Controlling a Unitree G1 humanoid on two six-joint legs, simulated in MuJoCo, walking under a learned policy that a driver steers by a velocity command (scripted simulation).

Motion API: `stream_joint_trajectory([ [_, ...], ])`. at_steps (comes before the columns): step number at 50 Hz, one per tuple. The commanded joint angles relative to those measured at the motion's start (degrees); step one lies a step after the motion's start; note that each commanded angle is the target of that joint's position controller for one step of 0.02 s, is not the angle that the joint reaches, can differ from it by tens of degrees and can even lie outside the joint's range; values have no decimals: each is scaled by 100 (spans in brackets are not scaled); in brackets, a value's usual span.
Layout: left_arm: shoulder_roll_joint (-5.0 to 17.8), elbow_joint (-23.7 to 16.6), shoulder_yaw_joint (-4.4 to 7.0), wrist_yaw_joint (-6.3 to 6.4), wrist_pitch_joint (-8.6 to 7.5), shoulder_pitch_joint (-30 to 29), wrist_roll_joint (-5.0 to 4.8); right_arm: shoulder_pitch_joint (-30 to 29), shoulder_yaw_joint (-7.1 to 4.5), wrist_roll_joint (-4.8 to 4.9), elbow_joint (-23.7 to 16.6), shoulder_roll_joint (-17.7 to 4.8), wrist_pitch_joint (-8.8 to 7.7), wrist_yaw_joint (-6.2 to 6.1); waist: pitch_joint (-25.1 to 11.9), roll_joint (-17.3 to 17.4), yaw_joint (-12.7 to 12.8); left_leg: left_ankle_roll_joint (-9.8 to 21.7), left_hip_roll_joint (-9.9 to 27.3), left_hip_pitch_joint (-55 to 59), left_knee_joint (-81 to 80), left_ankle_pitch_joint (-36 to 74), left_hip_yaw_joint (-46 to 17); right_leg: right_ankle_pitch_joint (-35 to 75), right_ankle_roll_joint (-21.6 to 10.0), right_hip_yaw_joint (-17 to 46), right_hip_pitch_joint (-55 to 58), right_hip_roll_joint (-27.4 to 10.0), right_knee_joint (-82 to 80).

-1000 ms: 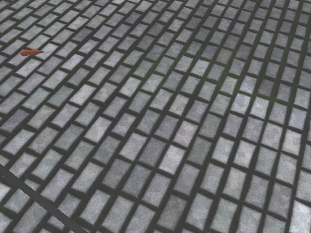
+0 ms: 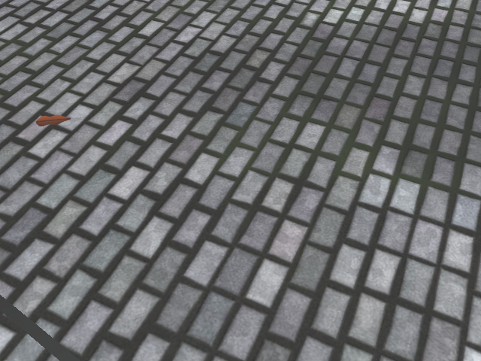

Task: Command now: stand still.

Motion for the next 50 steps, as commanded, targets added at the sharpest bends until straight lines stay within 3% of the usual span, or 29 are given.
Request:
stream_joint_trajectory([
  [1, 548, -97, 77, 21, -35, 321, 0, 19, -79, 0, -133, -587, -38, -19, -71, -17, -9, 216, 178, 604, -322, 930, -177, 692, -102, 130, -710, -160, -622],
  [31, 352, -81, 28, 38, -58, 904, -17, 410, 1, 14, 10, -458, -39, -53, 49, -21, -24, 184, 158, 506, -331, 831, -153, 646, -112, 115, -779, -117, -653],
  [33, 405, -16, 63, 60, -32, 1067, -63, 555, -8, 48, 77, -441, -27, -59, 17, -125, -16, 218, -73, 403, -145, -793, 81, -826, -257, 117, -825, -55, -707],
  [35, 611, -146, 140, 91, -39, 1028, -119, 452, -45, 75, -10, -488, -84, -53, 489, -329, 47, 305, -191, -364, 180, -2249, 182, -2450, -586, 592, -1073, -337, -928],
  [37, 894, -134, 249, 71, -149, 1393, -187, 125, -5, 98, -211, -254, -281, 30, 764, -839, 231, 289, -228, -1153, 1058, -1627, 395, -3091, -1058, 1797, -745, -1184, -1544],
  [38, 1048, -152, 317, 60, -205, 1362, -204, 17, 9, 113, -297, -190, -379, 91, 908, -1082, 235, 347, -65, -1446, 1589, -1179, 324, -3041, -1324, 2442, -658, -1697, -1803],
  [40, 938, -271, 311, 22, -303, 1160, -164, -30, 0, 174, -412, -216, -530, 186, 1023, -981, 117, 520, 205, -1738, 1762, -1463, 102, -2336, -1396, 2592, -536, -1912, -1785],
  [41, 882, -342, 303, -10, -322, 992, -193, 95, -11, 209, -408, -237, -589, 214, 972, -890, -12, 580, 213, -1458, 1248, -1532, 147, -1916, -1236, 2240, -523, -1741, -1610],
  [43, 871, -472, 299, -62, -298, 668, -233, 1022, -116, 208, -9, -321, -632, 224, 596, -650, -423, 514, -213, 507, 63, -560, 564, -999, -842, 1246, -1261, -1059, -938],
  [44, 861, -578, 282, -73, -334, 464, -216, 1718, -224, 162, 195, -523, -619, 220, 313, -349, -709, 550, -72, 1437, -102, -328, 150, 134, -638, 769, -1729, -718, -14],
  [45, 516, -775, 194, -78, -403, 303, -186, 2589, -395, 151, 322, -1120, -632, 194, -40, 1163, -961, 1080, 1157, 2373, -1061, -924, -1938, 360, -210, -169, -2762, 23, 2209],
  [46, 264, -945, 136, -62, -517, 257, -218, 3019, -352, 85, 346, -1244, -709, 269, -413, 1798, -953, 1735, 2143, 2783, -1893, -1118, -4197, -1208, -166, 258, -3607, 418, 3760],
  [47, 451, -960, 195, -104, -588, 200, -335, 2415, -202, 45, 200, -865, -786, 255, -27, 962, -591, 1691, 2267, 2501, -1783, -1251, -3963, -1011, -333, 726, -4137, -6, 4630],
  [48, 495, -952, 198, -162, -629, 164, -358, 1931, -116, 56, 15, -603, -819, 270, 195, 593, -410, 1465, 2009, 2195, -1762, -1106, -3157, -403, -491, 736, -4262, -271, 4773],
  [49, 527, -930, 234, -173, -655, 120, -304, 1601, -63, 40, -105, -548, -811, 305, 283, 322, -267, 1273, 1756, 1934, -1856, -791, -2487, 138, -562, 631, -4217, -484, 4554],
  [50, 634, -945, 301, -177, -653, 33, -238, 1477, -14, 23, -167, -472, -786, 326, 375, 296, -189, 1115, 1533, 1718, -1920, -152, -1924, 499, -563, 554, -4060, -634, 4196],
])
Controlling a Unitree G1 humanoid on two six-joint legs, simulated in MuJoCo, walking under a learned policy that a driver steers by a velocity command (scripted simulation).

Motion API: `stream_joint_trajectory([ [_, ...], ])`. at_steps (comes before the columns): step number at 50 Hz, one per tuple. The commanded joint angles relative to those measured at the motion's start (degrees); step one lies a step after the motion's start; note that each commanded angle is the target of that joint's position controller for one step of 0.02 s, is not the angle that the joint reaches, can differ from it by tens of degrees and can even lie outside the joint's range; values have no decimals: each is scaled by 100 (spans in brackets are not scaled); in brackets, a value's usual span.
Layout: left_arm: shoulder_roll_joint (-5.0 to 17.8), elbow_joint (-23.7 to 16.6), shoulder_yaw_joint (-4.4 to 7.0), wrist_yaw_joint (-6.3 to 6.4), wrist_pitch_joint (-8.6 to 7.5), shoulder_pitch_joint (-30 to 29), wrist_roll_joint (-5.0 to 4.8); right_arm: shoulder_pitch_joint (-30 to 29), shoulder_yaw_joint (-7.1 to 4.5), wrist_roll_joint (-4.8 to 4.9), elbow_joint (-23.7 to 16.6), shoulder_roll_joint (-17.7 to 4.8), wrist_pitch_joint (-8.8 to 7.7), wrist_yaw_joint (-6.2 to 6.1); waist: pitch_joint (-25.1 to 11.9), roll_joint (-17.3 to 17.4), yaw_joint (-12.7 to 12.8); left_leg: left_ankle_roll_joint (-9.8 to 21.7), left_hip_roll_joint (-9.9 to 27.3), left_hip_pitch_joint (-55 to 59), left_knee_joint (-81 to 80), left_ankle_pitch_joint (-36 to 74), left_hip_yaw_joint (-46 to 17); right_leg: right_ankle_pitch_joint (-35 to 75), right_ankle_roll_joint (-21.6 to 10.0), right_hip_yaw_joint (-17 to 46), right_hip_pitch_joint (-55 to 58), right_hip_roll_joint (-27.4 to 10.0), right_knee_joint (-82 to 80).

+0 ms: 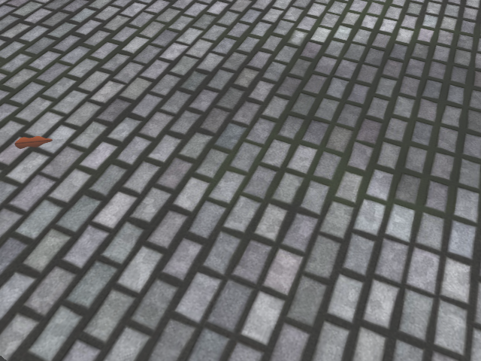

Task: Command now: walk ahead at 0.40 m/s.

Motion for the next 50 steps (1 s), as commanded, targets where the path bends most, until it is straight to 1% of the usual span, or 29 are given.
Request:
stream_joint_trajectory([
  [1, 475, -500, 156, -69, -161, -513, 62, 300, 61, -64, -161, -392, 3, 33, 644, 571, 10, 704, 1475, 1084, -1862, 1009, -1788, 888, -137, 155, -2172, -590, 73],
  [2, 381, -494, 155, -101, -114, -513, 63, 464, 79, -76, -135, -378, 40, 1, 612, 643, 19, 677, 1365, 1025, -1886, 1463, -1502, 996, -71, 39, -2056, -596, -108],
  [4, 218, -619, 121, -130, -35, -822, 95, 673, 75, -87, -123, -540, 81, -87, 668, 565, 5, 750, 1318, 942, -1978, 2063, -1195, 1234, 106, -123, -2148, -591, -536],
  [7, 67, -1020, 17, -148, -36, -1798, 111, 646, 61, -106, -252, -736, 125, -185, 878, 503, -137, 754, 1212, 563, -2180, 2134, -863, 1867, 255, -291, -1931, -452, -2000],
  [10, 124, -1231, -29, -228, -53, -2395, 72, 921, 9, -47, -248, -879, 127, -216, 966, 619, -273, 760, 1281, 586, -2324, 1995, -699, 2262, 232, -484, -1489, -229, -2903],
  [12, 199, -1360, -33, -291, -69, -2631, 50, 1028, -20, 12, -206, -870, 138, -220, 1052, 627, -239, 724, 1451, 965, -2239, 2173, -653, 2268, 94, -404, -1478, -201, -3272],
  [14, 336, -1420, 8, -352, -105, -2596, 53, 960, -66, 18, -225, -926, 172, -222, 907, 668, -62, 618, 1583, 1429, -1868, 2996, -550, 2053, -94, -402, -1241, -102, -3529],
  [15, 471, -1388, 70, -363, -117, -2356, 59, 877, -98, -2, -259, -1006, 196, -222, 654, 782, 124, 552, 1618, 1611, -1501, 3990, -501, 1892, -193, -473, -818, 43, -3534],
  [16, 657, -1273, 166, -352, -116, -1856, 58, 793, -130, -31, -289, -1083, 238, -220, 248, 927, 418, 480, 1590, 1705, -862, 5086, -415, 1720, -309, -596, -116, 248, -3459],
  [17, 897, -976, 308, -319, -95, -872, 43, 685, -118, -60, -335, -1048, 291, -214, -322, 945, 913, 338, 1364, 1427, 291, 5667, -226, 1671, -468, -708, 1134, 445, -3473],
  [18, 1226, -725, 425, -260, -60, 169, 82, 615, -47, -109, -473, -918, 298, -193, -1014, 666, 1313, 158, 1122, 131, 1969, 4427, -129, 1484, -767, 170, 2946, -305, -3309],
  [19, 1720, -550, 518, -261, -44, 765, 223, 1410, 185, -70, -555, -3, 175, -105, -2115, -993, 830, -199, -58, -2018, 4393, 548, -288, -155, -1761, 3287, 4903, -1894, -4084],
  [20, 1258, -548, 365, -270, -45, 636, 220, 1148, 128, 64, -487, -290, -31, -52, -2254, -982, 935, -61, -172, -2663, 5258, -1200, -1254, -475, -1702, 4553, 4865, -2028, -5079],
  [21, 981, -600, 275, -268, -79, 29, 170, 498, 3, 225, -747, -707, -130, -38, -1196, -814, 775, 43, 174, -3223, 5518, -925, -1133, -224, -1343, 3599, 4047, -1848, -5132],
  [22, 751, -740, 195, -276, -111, -559, 164, 95, -12, 223, -867, -814, -170, -86, -654, -225, 587, 98, 514, -3057, 5269, -349, -978, 513, -1147, 2673, 3000, -1656, -5218],
  [23, 603, -769, 151, -308, -150, -908, 224, -60, -69, 140, -884, -805, -142, -149, -345, 89, 361, 102, 752, -2734, 4894, 46, -893, 1109, -1021, 2029, 2108, -1453, -5350],
  [25, 364, -678, 84, -358, -192, -1071, 296, 229, -106, 75, -837, -585, 54, -198, -174, -155, 3, 128, 1007, -2078, 4410, 325, -919, 1374, -931, 1280, 1220, -1101, -5655],
  [27, 460, -542, 96, -311, -206, -863, 268, 193, -113, 60, -887, -475, 174, -214, 43, -219, -73, 65, 1082, -2102, 4015, 398, -820, 1486, -1030, 940, 873, -1011, -5922],
  [30, 725, -441, 144, -157, -193, -514, 269, -588, -163, -29, -1185, -622, 205, -228, 331, -88, 47, -139, 1168, -2859, 3088, 1198, -776, 1589, -1081, 773, 1038, -1036, -6144],
  [35, 840, -354, 157, -34, -116, -3, 192, -1637, -115, -15, -1479, -504, 121, -123, 443, -84, 364, -230, 883, -2887, 1248, 2495, -504, 1825, -828, 294, 1495, -863, -6148],
  [40, 899, -141, 198, -11, -2, 498, 136, -2395, -50, 54, -1762, -517, 68, 47, 638, -98, 594, -137, 689, -2974, 412, 2215, -426, 1918, -776, 245, 2394, -1165, -5787],
  [43, 1011, -134, 259, 15, 87, 400, 125, -2194, -106, 69, -1815, -724, 12, 129, 474, -248, 345, 94, 522, -2492, 155, 1564, -344, 2792, -627, 291, 2820, -1372, -5293],
  [44, 1055, -174, 269, 17, 115, 252, 126, -1781, -182, 63, -1721, -873, -5, 128, 209, -325, 81, 200, 330, -1834, 83, 1425, -177, 3789, -538, 181, 2820, -1287, -4802],
  [45, 951, -212, 228, 14, 146, 153, 139, -874, -323, 47, -1436, -1114, -9, 102, -325, -257, -354, 358, 132, -627, 22, 1470, -24, 4535, -391, -62, 2588, -982, -3751],
  [46, 750, -344, 128, 11, 146, 181, 218, 243, -465, -21, -1182, -1553, -3, 51, -1192, 210, -723, 719, 960, 1187, 194, 1472, -963, 3512, -179, -336, 1491, -644, -2021],
  [47, -39, -386, -95, -64, 14, 902, 234, 776, -574, -52, -1011, -2030, 33, 67, -1961, 1744, -377, 1668, 2318, 3287, -394, 361, -3784, 156, 232, -335, -941, 464, 170],
  [48, 402, -331, -7, -88, -143, 628, 109, 730, -403, -34, -1045, -1476, 29, 74, -2096, 1522, -522, 1599, 2362, 3365, -1036, -121, -4651, -1139, 126, 550, -1663, 397, 962],
  [49, 806, -521, 96, -105, -233, 62, -34, 211, -312, -9, -1137, -1189, 13, 61, -1255, 1234, -459, 1289, 2174, 2698, -1055, 78, -3759, -771, 7, 527, -2111, 68, 1158],
  [50, 829, -617, 96, -71, -258, -296, -30, -304, -247, -33, -1276, -1017, 13, 55, -790, 729, -294, 1140, 1979, 1829, -1153, 674, -2990, -220, -24, 350, -1965, -261, 943],
])
Over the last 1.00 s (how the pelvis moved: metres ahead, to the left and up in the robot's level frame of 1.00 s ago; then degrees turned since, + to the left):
0.09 0.04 0.00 0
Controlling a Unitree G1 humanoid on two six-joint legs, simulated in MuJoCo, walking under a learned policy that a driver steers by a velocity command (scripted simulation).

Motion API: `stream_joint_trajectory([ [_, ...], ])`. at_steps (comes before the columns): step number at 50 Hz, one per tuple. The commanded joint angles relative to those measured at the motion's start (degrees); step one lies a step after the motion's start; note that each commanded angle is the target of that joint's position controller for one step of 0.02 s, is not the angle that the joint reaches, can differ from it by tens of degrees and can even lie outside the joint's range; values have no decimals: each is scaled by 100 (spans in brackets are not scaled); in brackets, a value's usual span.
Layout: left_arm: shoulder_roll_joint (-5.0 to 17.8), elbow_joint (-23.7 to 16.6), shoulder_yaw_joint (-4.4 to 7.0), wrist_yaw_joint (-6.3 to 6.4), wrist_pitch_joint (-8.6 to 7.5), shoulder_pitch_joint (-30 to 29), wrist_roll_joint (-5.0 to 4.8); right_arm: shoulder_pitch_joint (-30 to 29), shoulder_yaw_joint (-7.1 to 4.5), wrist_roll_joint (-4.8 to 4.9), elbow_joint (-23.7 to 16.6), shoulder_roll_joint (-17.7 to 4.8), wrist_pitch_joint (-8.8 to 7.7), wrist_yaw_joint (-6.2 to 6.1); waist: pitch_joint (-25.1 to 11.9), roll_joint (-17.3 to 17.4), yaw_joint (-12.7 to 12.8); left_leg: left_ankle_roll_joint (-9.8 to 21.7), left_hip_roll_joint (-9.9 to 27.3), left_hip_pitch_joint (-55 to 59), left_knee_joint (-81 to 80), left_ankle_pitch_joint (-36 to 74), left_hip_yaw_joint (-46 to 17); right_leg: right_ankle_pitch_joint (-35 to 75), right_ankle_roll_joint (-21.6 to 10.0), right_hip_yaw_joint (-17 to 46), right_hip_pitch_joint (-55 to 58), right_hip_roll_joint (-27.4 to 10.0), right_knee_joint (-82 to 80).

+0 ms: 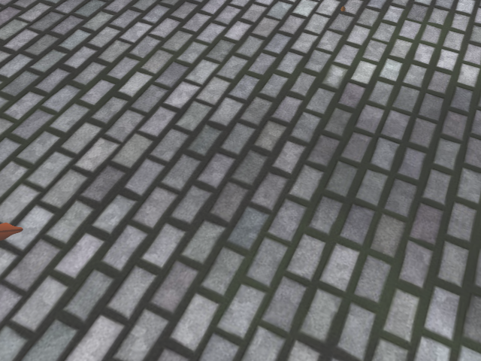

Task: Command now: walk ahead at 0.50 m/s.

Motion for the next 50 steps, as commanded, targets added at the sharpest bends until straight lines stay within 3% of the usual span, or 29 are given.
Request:
stream_joint_trajectory([
  [1, 666, -565, 143, 38, -230, -479, -9, 768, -126, -67, -24, -625, -9, -17, -675, 368, -392, 1028, 1675, 2598, -1750, 151, -2396, 669, -149, 200, -2634, -619, 969],
  [3, 456, -521, 168, 56, -61, -249, 38, 645, -68, -124, 31, -439, -32, 15, -496, 560, -82, 963, 1400, 1850, -2085, 447, -1830, 1007, -133, 230, -2024, -834, 512],
  [6, 297, -576, 163, 76, 84, -385, 57, 880, -130, -96, 167, -690, -62, -60, -223, 453, 4, 1057, 1374, 1604, -2411, 851, -1334, 1406, 11, 151, -2240, -906, -76],
  [9, 288, -734, 175, 49, 116, -902, 74, 1094, -158, -116, 258, -769, -39, -171, -57, 376, -127, 934, 1345, 1823, -2544, 1019, -859, 2310, 113, 199, -2705, -892, -908],
  [13, 182, -954, 127, -53, 88, -1586, 41, 1271, -147, -98, 315, -792, -30, -242, 132, 418, -352, 681, 1201, 1941, -2661, 1011, -145, 3261, 55, 1, -2497, -634, -2078],
  [19, 140, -1404, 66, -269, 86, -2305, 34, 1614, -197, -29, 470, -872, 138, -285, 410, 367, -544, 531, 1610, 3155, -2173, 1686, 303, 2666, -184, -284, -2809, -452, -2799],
  [21, 284, -1511, 127, -348, 83, -2169, 34, 1423, -244, -6, 380, -1033, 218, -324, 227, 538, -346, 405, 1666, 3333, -1578, 3305, 489, 2061, -359, -599, -2330, -202, -2833],
  [22, 424, -1500, 201, -365, 93, -1871, 38, 1345, -272, -2, 324, -1129, 262, -356, -39, 675, -153, 328, 1653, 3363, -1027, 4384, 586, 1770, -466, -795, -1810, 19, -2774],
  [23, 642, -1353, 332, -366, 102, -1141, 31, 1230, -276, -2, 265, -1170, 320, -385, -443, 685, 262, 203, 1524, 3183, -31, 5033, 737, 1777, -616, -935, -844, 284, -2923],
  [24, 1033, -1130, 533, -299, 122, -185, 25, 1209, -243, -11, 174, -1132, 328, -410, -970, 472, 701, -11, 1280, 2323, 1361, 4476, 823, 2027, -862, -574, 729, 285, -3123],
  [25, 1694, -1046, 712, -185, 159, 494, 41, 1596, -75, -158, -68, -625, 211, -346, -1717, -764, 580, -362, 601, 40, 3600, 1316, 794, 1835, -1676, 1925, 2967, -1149, -3194],
  [26, 1657, -1123, 626, -191, 128, 475, 26, 1598, 67, -93, -199, -345, -55, -234, -2424, -1169, 364, -464, -357, -1417, 4914, -2443, -380, 1233, -2379, 4634, 3957, -2024, -4363],
  [27, 1225, -1124, 504, -176, 113, 447, 89, 948, -58, 140, -351, -787, -247, -151, -2004, -752, 592, -280, 34, -2073, 5123, -2149, -968, 1210, -1992, 3993, 3783, -1800, -4512],
  [28, 954, -1179, 437, -157, 86, 114, 79, 622, -51, 202, -447, -826, -328, -138, -1343, -442, 489, -154, 303, -2179, 4793, -1664, -867, 1565, -1743, 3096, 3002, -1573, -4497],
  [29, 783, -1299, 376, -165, 72, -343, 75, 528, -79, 87, -427, -814, -332, -182, -883, 86, 209, -158, 537, -1858, 4241, -1299, -821, 2066, -1581, 2462, 2000, -1333, -4582],
  [30, 615, -1410, 319, -158, 65, -669, 110, 550, -151, -21, -416, -887, -263, -229, -650, 122, -22, -199, 702, -1382, 3792, -1111, -808, 2520, -1492, 2032, 1232, -1152, -4714],
  [32, 641, -1513, 312, -116, 62, -808, 127, 688, -176, -77, -484, -775, -93, -247, -510, -19, -257, -335, 775, -913, 3297, -992, -783, 2811, -1523, 1782, 491, -972, -4954],
  [34, 842, -1521, 361, -40, 41, -662, 105, 505, -159, -132, -599, -656, 0, -278, -373, -77, -262, -513, 713, -912, 2689, -590, -662, 3116, -1527, 1472, 127, -852, -5070],
  [37, 958, -1497, 397, 55, 69, -378, 57, -186, -112, -148, -840, -538, 12, -273, -215, -177, -36, -637, 488, -867, 1296, 577, -598, 2937, -1276, 1158, -42, -563, -5036],
  [40, 954, -1458, 399, 83, 121, -115, 33, -757, -60, -71, -1030, -458, -37, -198, -163, -352, 223, -615, 185, -459, 199, 1411, -533, 2433, -1062, 1166, -88, -448, -4929],
  [42, 919, -1395, 390, 88, 142, 51, 15, -938, -64, -21, -1132, -541, -72, -145, -163, -416, 299, -570, 137, -406, -107, 1472, -608, 2249, -1026, 1379, 198, -588, -4748],
  [45, 826, -1320, 360, 120, 177, 226, 47, -923, -96, -29, -1184, -722, -168, -42, -191, -488, 283, -373, 157, -376, -410, 1048, -664, 2319, -957, 1755, 878, -897, -4278],
  [47, 847, -1338, 357, 126, 211, 161, 82, -511, -140, -43, -1110, -827, -226, -28, -273, -629, 19, -146, 61, 159, -640, 661, -487, 3008, -837, 1827, 1075, -898, -3857],
  [48, 725, -1391, 309, 109, 207, 95, 100, 58, -223, -99, -964, -1002, -253, -54, -633, -577, -249, 59, 98, 1038, -692, 706, -490, 3650, -700, 1657, 989, -613, -3214],
  [49, 539, -1515, 214, 88, 188, 11, 165, 965, -304, -175, -857, -1297, -264, -84, -1390, -164, -661, 450, 887, 2475, -465, 845, -1264, 3128, -499, 1275, 316, -281, -1776],
  [50, 191, -1517, 114, 72, 107, 903, 10, 1764, -466, -199, -578, -1778, -183, -70, -2196, 1606, -474, 1445, 2077, 4579, -805, -256, -3704, 861, -35, 628, -1781, 568, 268],
])
Over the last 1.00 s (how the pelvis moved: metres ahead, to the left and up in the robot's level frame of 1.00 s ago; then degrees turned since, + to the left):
0.57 0.00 -0.01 0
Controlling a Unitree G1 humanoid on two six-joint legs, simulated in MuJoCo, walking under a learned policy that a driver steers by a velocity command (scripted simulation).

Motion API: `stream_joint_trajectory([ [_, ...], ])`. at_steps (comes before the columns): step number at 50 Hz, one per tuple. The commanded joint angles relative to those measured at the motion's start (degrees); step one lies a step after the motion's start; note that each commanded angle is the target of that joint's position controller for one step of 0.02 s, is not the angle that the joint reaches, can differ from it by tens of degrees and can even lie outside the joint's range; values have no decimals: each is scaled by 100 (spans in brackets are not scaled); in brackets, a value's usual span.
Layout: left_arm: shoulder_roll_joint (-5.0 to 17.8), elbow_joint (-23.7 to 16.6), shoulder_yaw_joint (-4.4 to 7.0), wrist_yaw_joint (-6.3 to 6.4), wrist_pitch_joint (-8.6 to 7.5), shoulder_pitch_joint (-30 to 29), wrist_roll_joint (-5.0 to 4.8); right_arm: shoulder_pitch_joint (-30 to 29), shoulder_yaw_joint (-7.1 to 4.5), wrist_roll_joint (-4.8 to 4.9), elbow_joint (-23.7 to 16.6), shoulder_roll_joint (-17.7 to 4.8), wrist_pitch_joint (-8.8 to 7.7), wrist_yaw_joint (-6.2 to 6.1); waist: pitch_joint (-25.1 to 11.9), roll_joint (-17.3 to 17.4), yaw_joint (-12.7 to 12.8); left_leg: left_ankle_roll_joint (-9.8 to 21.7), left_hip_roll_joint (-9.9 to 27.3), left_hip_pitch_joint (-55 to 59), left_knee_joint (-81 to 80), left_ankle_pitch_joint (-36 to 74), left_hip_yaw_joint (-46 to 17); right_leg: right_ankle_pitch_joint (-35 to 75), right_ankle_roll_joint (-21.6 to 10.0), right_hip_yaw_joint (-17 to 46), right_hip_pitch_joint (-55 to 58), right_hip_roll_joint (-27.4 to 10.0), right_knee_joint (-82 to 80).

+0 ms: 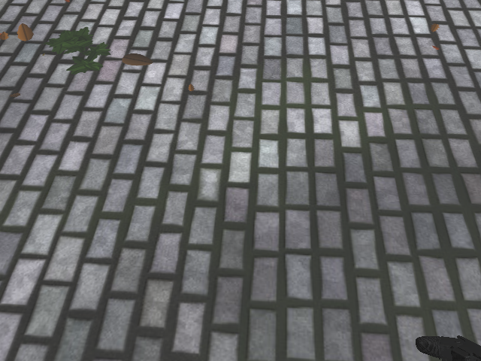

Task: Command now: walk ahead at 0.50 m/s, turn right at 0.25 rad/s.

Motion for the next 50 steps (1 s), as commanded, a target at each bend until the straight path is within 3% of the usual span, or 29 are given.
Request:
stream_joint_trajectory([
  [1, 383, -390, -58, -24, -200, 685, -109, 2215, -409, 105, 239, -1213, 24, 22, -1802, 1619, -812, 1586, 2442, 4773, -1107, -1862, -4468, -609, 97, 0, -3537, -51, 3515],
  [2, 756, -485, 33, -41, -210, 49, -136, 1858, -303, 160, 161, -857, 56, 10, -916, 948, -891, 1307, 2251, 4050, -1187, -2274, -3755, -180, 70, 32, -3929, -330, 3815],
  [3, 720, -598, 17, -39, -211, -397, -81, 1476, -246, 101, 63, -763, 113, -3, -462, 452, -787, 1144, 2025, 3276, -1289, -1892, -3059, 265, 64, -245, -3839, -592, 3702],
  [4, 649, -681, 22, -49, -220, -651, 14, 1224, -195, 61, 54, -646, 146, 5, -76, 320, -655, 1123, 1800, 2600, -1473, -1355, -2574, 576, 74, -386, -3737, -782, 3306],
  [5, 578, -691, 38, -57, -208, -622, 40, 1107, -148, 9, 43, -561, 138, 4, 1, 461, -488, 1060, 1627, 2193, -1604, -899, -2230, 795, 75, -425, -3437, -975, 2994],
  [7, 366, -657, 2, -67, -168, -475, 21, 1127, -140, 37, 104, -561, 120, 12, -36, 634, -375, 1087, 1432, 1864, -1810, -289, -1751, 934, 135, -594, -3125, -1072, 2595],
  [10, 213, -826, -69, -58, -167, -891, 67, 1315, -214, 89, 221, -843, 120, -41, 16, 507, -431, 1181, 1433, 1845, -2017, 494, -1268, 1537, 285, -749, -3286, -1166, 1702],
  [13, 96, -937, -132, -101, -205, -1411, 60, 1501, -231, 146, 307, -936, 188, -83, 69, 479, -598, 1010, 1234, 1852, -2058, 735, -743, 2489, 333, -904, -3038, -1073, 561],
  [17, 117, -1124, -151, -195, -240, -2072, -15, 1959, -232, 207, 502, -1012, 274, -89, 221, 510, -853, 912, 1308, 2105, -1923, 594, -595, 2967, 327, -1060, -2747, -855, -308],
  [20, 235, -1277, -126, -282, -282, -2313, -36, 2069, -250, 229, 599, -1084, 366, -106, 313, 587, -810, 813, 1574, 2598, -1644, 785, -718, 2499, 141, -1056, -2740, -773, -661],
  [22, 417, -1206, -45, -300, -309, -1916, -14, 1939, -277, 237, 605, -1192, 429, -134, 100, 653, -481, 672, 1586, 2748, -1118, 1746, -637, 2233, -41, -1201, -2041, -600, -929],
  [23, 617, -999, 70, -271, -308, -1247, 21, 1891, -250, 241, 594, -1135, 450, -147, -313, 567, -133, 539, 1350, 2621, -332, 2546, -398, 2287, -194, -1334, -1050, -455, -1079],
  [24, 958, -793, 194, -218, -306, -323, 111, 1850, -159, 153, 495, -932, 447, -168, -1012, 349, 256, 289, 1034, 1897, 997, 2230, -148, 2877, -475, -857, 467, -946, -858],
  [25, 1539, -740, 311, -178, -260, 249, 252, 2358, 26, 53, 331, -397, 341, -157, -1879, -901, 191, -201, 188, -393, 3287, 28, 224, 3405, -1326, 1353, 2746, -2454, -827],
  [26, 1246, -668, 226, -188, -208, 399, 163, 2466, 22, 68, 458, -490, 241, -134, -2392, -1427, 205, -293, -91, -1055, 4263, -3012, -465, 4090, -1675, 2654, 2885, -2919, -1431],
  [27, 951, -709, 106, -195, -187, 33, 124, 2140, -111, 211, 395, -948, 216, -111, -1654, -920, 163, -285, 217, -1373, 4715, -2924, -639, 4546, -1482, 1828, 2202, -2716, -1397],
  [28, 746, -762, 34, -202, -180, -388, 106, 1794, -99, 230, 326, -921, 243, -116, -1110, -569, -4, -281, 467, -1356, 4549, -2595, -439, 5078, -1304, 983, 1417, -2445, -1408],
  [29, 559, -759, -21, -236, -187, -758, 107, 1612, -105, 152, 310, -851, 307, -144, -702, -245, -186, -310, 643, -1206, 4130, -2293, -336, 5244, -1167, 471, 681, -2152, -1584],
  [30, 438, -766, -57, -253, -210, -1021, 117, 1645, -136, 113, 328, -810, 411, -182, -552, -311, -397, -324, 798, -820, 3748, -2071, -347, 5230, -1046, 132, 111, -1960, -1785],
  [33, 469, -621, -48, -240, -279, -1321, 223, 1901, -84, 74, 408, -484, 618, -234, -528, -468, -728, -458, 745, 83, 3026, -1401, -270, 5768, -1106, -482, -819, -1740, -2120],
  [36, 559, -461, -33, -144, -235, -1392, 200, 1479, -18, 23, 319, -352, 624, -242, -553, -494, -654, -456, 715, 411, 1808, -552, -198, 5695, -984, -915, -913, -1554, -2159],
  [40, 636, -147, -39, -109, -121, -1094, 173, 950, -49, 58, 220, -495, 665, -226, -544, -421, -416, -402, 604, 635, 944, -139, -209, 4853, -922, -781, -593, -1646, -2121],
  [43, 561, -5, -86, -100, -42, -1177, 80, 900, -85, 9, 206, -530, 667, -217, -417, -359, -535, -212, 491, 1107, 13, 65, -125, 3722, -720, -649, -586, -1573, -1782],
  [44, 437, 72, -128, -94, -35, -1015, 63, 931, -112, -41, 226, -624, 655, -226, -403, -208, -542, -109, 541, 1472, -468, 729, -209, 3137, -476, -659, -637, -1353, -1586],
  [45, 283, 105, -183, -81, -52, -809, 163, 950, -161, -69, 196, -879, 645, -264, -522, 142, -413, 13, 959, 1957, -472, 2067, -622, 2428, -190, -806, -800, -1040, -1268],
  [46, 207, 242, -181, -86, -84, -136, 235, 767, -210, -44, 169, -1145, 682, -305, -656, 835, 57, 370, 1338, 2435, -200, 2484, -927, 1313, 52, -1032, -1217, -629, -1156],
  [47, 116, 303, -228, -42, -51, -173, 229, 612, -134, 6, 186, -723, 729, -282, -721, 1041, -13, 516, 1297, 2156, -262, 1609, -953, 992, 198, -1152, -1009, -577, -1242],
  [48, 270, 280, -208, -13, 25, -498, 200, 463, -94, 42, 174, -502, 755, -234, -463, 867, -145, 384, 1049, 1782, -330, 851, -839, 1097, 241, -1180, -881, -578, -1326],
  [50, 414, 304, -162, 41, 173, -753, 144, 423, -84, 14, 201, -506, 735, -182, -228, 598, -269, 173, 792, 1573, -266, 648, -597, 1319, 184, -1142, -889, -617, -1283],
])
Over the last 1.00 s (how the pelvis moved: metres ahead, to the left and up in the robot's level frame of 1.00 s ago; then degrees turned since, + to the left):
0.58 -0.10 0.00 -25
